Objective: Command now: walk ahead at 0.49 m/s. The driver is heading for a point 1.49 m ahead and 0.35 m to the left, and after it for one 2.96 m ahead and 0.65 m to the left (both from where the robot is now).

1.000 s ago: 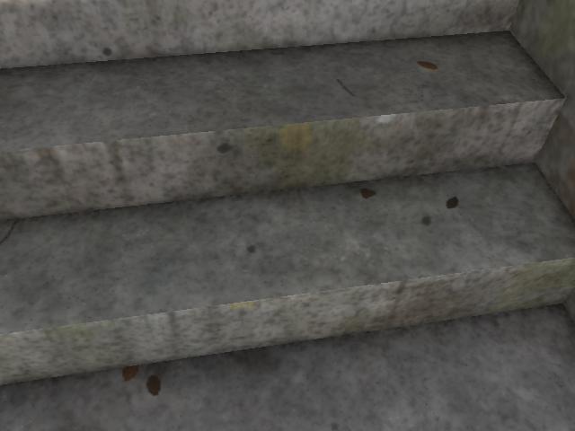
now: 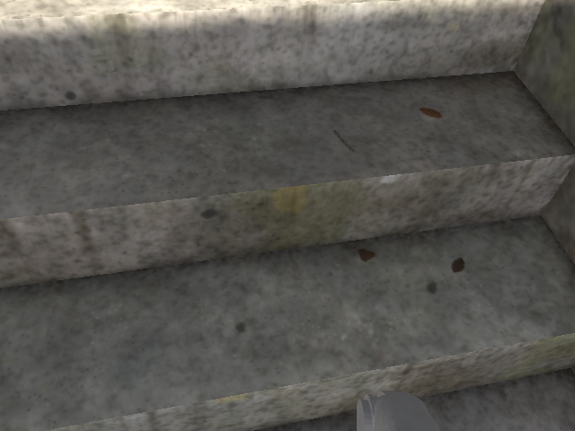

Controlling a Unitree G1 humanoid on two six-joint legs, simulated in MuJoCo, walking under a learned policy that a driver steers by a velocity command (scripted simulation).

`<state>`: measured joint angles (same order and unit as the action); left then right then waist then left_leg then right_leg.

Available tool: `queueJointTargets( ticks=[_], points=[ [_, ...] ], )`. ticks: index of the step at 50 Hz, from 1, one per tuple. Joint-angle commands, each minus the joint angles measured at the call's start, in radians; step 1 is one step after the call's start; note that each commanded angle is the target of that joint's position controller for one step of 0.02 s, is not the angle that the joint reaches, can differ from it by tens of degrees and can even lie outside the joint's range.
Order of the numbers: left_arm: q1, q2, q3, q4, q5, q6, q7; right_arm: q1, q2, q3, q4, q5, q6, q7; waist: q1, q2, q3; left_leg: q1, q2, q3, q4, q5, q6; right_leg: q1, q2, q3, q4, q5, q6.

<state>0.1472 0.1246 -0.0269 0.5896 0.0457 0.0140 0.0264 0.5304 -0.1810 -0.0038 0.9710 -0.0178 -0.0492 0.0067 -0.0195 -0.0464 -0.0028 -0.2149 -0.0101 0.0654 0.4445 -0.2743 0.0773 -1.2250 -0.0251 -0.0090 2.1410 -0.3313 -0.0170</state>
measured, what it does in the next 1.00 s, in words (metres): climbs: right foot 0.18 m higher, then left foot 0.19 m higher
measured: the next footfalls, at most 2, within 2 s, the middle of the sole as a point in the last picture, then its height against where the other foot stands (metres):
right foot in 0.22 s outside the picture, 0.18 m higher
left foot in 0.78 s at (254, 331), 0.19 m higher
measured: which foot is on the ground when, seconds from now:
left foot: down 0.00-0.26, up 0.28-0.76, down 0.78-1.00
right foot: up 0.00-0.20, down 0.22-0.78, up 0.80-1.00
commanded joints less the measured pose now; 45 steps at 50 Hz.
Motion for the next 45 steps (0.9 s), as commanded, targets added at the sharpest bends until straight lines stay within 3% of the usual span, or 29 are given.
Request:
queueJointTargets(
  ticks=[1,6,7,8,11,12,13,14,15,17,20,23,24,27,28,30,32,33,34,36,37,38,39,40,41,42,43,44,45],
  points=[
    [-0.236,-0.005,-0.011,-0.183,0.000,-0.001,0.014,-0.017,-0.147,-0.022,-0.013,0.006,-0.045,-0.011,0.014,0.137,0.129,0.013,0.258,-0.283,-0.337,-0.361,0.140,-0.254,-0.027,-0.032,0.063,-0.059,-0.025],
    [-0.305,-0.010,-0.034,-0.252,0.022,0.006,-0.028,0.059,-0.133,-0.026,0.024,0.003,-0.001,-0.062,-0.038,0.102,0.032,0.213,0.220,-0.196,-0.440,0.057,0.173,-0.107,-0.093,-0.138,-0.385,-0.078,-0.018],
    [-0.350,-0.062,-0.054,-0.284,-0.001,0.008,-0.031,0.067,-0.139,-0.033,0.028,0.019,-0.001,-0.076,-0.052,0.179,0.029,0.198,0.252,-0.187,-0.527,0.259,0.186,0.056,-0.101,-0.124,-0.561,-0.192,-0.057],
    [-0.307,-0.048,-0.049,-0.243,-0.015,0.013,-0.037,0.030,-0.109,-0.024,0.004,0.016,0.005,-0.069,-0.051,0.103,-0.008,0.153,0.200,-0.090,-0.513,0.445,0.173,0.274,-0.055,-0.216,-0.724,-0.208,-0.073],
    [0.104,0.040,0.010,-0.083,-0.031,-0.005,-0.025,-0.022,-0.239,-0.052,-0.037,0.027,-0.029,-0.034,0.144,0.243,-0.322,0.265,0.300,-0.009,0.014,1.805,0.142,0.821,0.133,-0.227,-0.935,-0.193,-0.146],
    [0.178,0.076,0.032,-0.044,-0.028,-0.018,-0.015,-0.053,-0.266,-0.068,-0.065,0.056,-0.055,-0.006,0.181,0.246,-0.396,0.122,0.256,-0.003,0.207,1.701,0.108,0.996,0.092,-0.064,-1.021,-0.169,-0.178],
    [0.228,0.173,0.072,-0.019,-0.012,-0.016,-0.004,-0.060,-0.235,-0.069,-0.123,0.060,-0.070,0.025,0.195,0.033,-0.395,-0.138,0.138,-0.045,0.506,1.357,0.058,1.107,-0.102,0.419,-1.310,-0.458,-0.254],
    [0.244,0.279,0.115,0.032,-0.005,0.018,0.012,-0.179,-0.197,-0.091,-0.144,0.015,-0.074,0.049,0.221,-0.230,-0.399,-0.321,-0.077,-0.111,1.005,0.292,0.033,1.087,-0.251,0.986,-1.824,-0.734,-0.299],
    [0.129,0.294,0.123,0.046,-0.026,0.015,0.010,-0.178,-0.075,-0.079,-0.196,-0.034,-0.072,0.048,0.130,-0.123,-0.332,-0.452,-0.085,-0.311,1.451,0.218,0.009,0.981,-0.315,1.083,-1.920,-0.763,-0.266],
    [0.044,0.168,0.092,0.162,-0.019,-0.029,-0.004,-0.264,0.028,-0.041,-0.287,-0.048,-0.034,0.000,0.008,0.076,-0.001,-0.638,-0.021,-0.214,1.631,0.250,0.022,0.721,-0.274,0.731,-1.796,-0.590,-0.175],
    [0.146,-0.012,0.048,0.331,-0.004,-0.087,-0.031,-0.192,0.126,0.009,-0.296,-0.027,-0.013,-0.021,-0.071,0.052,0.088,-0.808,-0.013,-0.246,1.658,0.183,0.058,0.726,-0.162,0.277,-1.714,-0.106,-0.111],
    [0.211,0.011,0.049,0.390,-0.008,-0.124,-0.035,-0.259,0.115,0.013,-0.301,-0.002,0.005,-0.021,-0.051,0.061,0.109,-0.902,-0.027,-0.215,1.553,0.202,0.040,0.771,-0.143,0.119,-1.753,0.141,-0.095],
    [0.187,0.100,0.050,0.359,0.089,-0.114,-0.093,-0.394,-0.068,-0.012,-0.337,0.039,-0.010,0.063,0.011,-0.049,-0.025,-0.986,-0.072,-0.254,1.662,0.294,0.149,0.784,-0.113,0.145,-1.801,0.121,-0.154],
    [0.419,0.075,0.017,0.497,0.110,-0.078,-0.116,-0.407,0.029,0.029,-0.299,-0.024,-0.010,0.100,-0.007,0.009,0.002,-1.455,-0.102,-0.316,2.064,0.233,0.243,1.076,-0.206,0.259,-1.794,0.003,-0.193],
    [0.345,0.135,0.069,0.461,-0.032,-0.134,-0.065,-0.475,0.217,0.052,-0.331,0.004,-0.006,0.007,-0.013,0.034,0.064,-1.335,-0.093,-0.194,1.994,0.046,0.116,1.039,-0.199,0.102,-1.838,0.053,-0.091],
    [0.371,0.066,0.030,0.495,-0.044,-0.165,-0.041,-0.672,0.165,0.070,-0.417,-0.006,0.009,-0.042,0.016,0.109,0.134,-1.168,-0.016,-0.046,1.620,0.050,0.045,0.846,-0.117,0.020,-1.936,0.073,-0.040],
    [0.407,0.060,0.029,0.525,-0.055,-0.159,-0.004,-0.720,0.114,0.063,-0.469,-0.016,0.037,-0.029,0.026,-0.032,0.084,-1.059,0.078,0.045,1.436,0.048,0.025,0.914,-0.136,0.047,-2.048,0.236,-0.119],
    [0.435,0.110,0.006,0.514,0.103,-0.094,-0.122,-0.856,0.032,0.086,-0.537,0.003,0.107,0.058,0.021,-0.150,-0.177,-1.005,0.043,0.029,1.236,-0.042,0.127,0.899,-0.239,0.118,-2.114,0.379,-0.274],
    [0.477,0.118,0.009,0.522,0.097,-0.080,-0.170,-0.815,0.039,0.078,-0.477,-0.007,0.138,0.082,0.038,-0.119,-0.078,-1.032,0.045,-0.012,1.201,-0.097,0.133,1.010,-0.284,0.124,-2.108,0.542,-0.291],
    [0.344,0.257,0.032,0.450,0.027,-0.104,-0.195,-0.653,-0.008,0.062,-0.412,-0.021,0.162,0.116,-0.089,-0.141,-0.223,-0.751,-0.052,0.149,1.065,-0.090,0.082,1.093,-0.274,-0.016,-1.969,1.569,-0.367],
    [0.389,0.252,0.084,0.426,-0.083,-0.131,-0.031,-0.446,0.084,0.053,-0.276,-0.010,0.084,0.034,-0.056,-0.016,-0.276,-0.509,-0.112,0.290,0.915,-0.342,0.090,1.268,-0.169,-0.147,-1.796,1.742,-0.214],
    [0.472,0.296,0.079,0.462,-0.099,-0.139,0.010,-0.353,0.079,0.054,-0.249,0.041,0.050,-0.002,-0.084,-0.104,-0.323,-0.367,-0.149,0.255,0.742,-0.386,0.075,1.288,-0.210,-0.094,-1.631,1.858,-0.210],
    [0.422,0.286,0.083,0.448,-0.098,-0.151,0.018,-0.260,0.029,0.029,-0.201,0.031,0.032,-0.020,-0.133,-0.157,-0.347,-0.197,-0.138,0.136,0.610,-0.299,0.087,1.259,-0.216,-0.091,-1.460,1.768,-0.179],
    [0.372,0.219,0.078,0.383,-0.089,-0.159,0.004,-0.099,-0.088,-0.015,-0.138,-0.004,0.030,-0.031,-0.184,-0.057,-0.364,0.018,0.048,-0.307,0.469,-0.436,0.187,0.945,-0.121,-0.059,-1.138,1.514,-0.131],
    [0.328,0.086,0.050,0.458,0.088,-0.092,-0.181,0.076,-0.156,-0.007,-0.101,-0.082,0.082,0.029,-0.291,0.308,-0.286,0.134,0.169,-0.915,0.046,-0.210,0.355,0.390,0.140,0.222,-0.617,0.437,-0.169],
    [0.300,0.124,0.086,0.422,0.007,-0.088,-0.214,0.112,-0.155,-0.023,-0.085,-0.097,0.076,0.053,-0.240,0.280,-0.122,0.078,0.239,-1.013,-0.012,-0.273,0.314,0.133,0.174,0.468,-0.275,0.433,-0.208],
    [0.192,0.126,0.093,0.401,-0.038,-0.096,-0.189,0.018,-0.107,-0.025,-0.026,-0.061,0.065,0.077,-0.171,0.112,0.004,-0.020,0.233,-0.899,0.033,-0.170,0.302,-0.041,0.184,0.431,-0.089,0.456,-0.241],
    [0.063,-0.021,0.050,0.175,0.022,-0.143,-0.093,-0.141,-0.040,-0.048,0.013,0.017,0.015,0.005,0.008,0.019,-0.112,-0.073,0.236,-0.672,0.017,-0.333,0.182,0.217,0.110,0.220,-0.192,0.299,-0.180],
    [0.042,-0.061,0.031,0.155,0.015,-0.138,-0.060,-0.182,0.048,-0.016,0.054,0.009,-0.019,-0.017,0.047,-0.010,-0.046,-0.173,0.214,-0.592,-0.005,-0.312,0.155,0.178,0.110,0.198,-0.077,0.223,-0.157]
  ],
)
Keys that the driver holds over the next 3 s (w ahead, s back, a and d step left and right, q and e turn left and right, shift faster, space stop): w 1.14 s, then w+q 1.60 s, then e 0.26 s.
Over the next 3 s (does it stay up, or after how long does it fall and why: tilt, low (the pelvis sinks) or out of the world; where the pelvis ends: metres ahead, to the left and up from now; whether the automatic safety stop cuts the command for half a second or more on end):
stays up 1.47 0.29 0.97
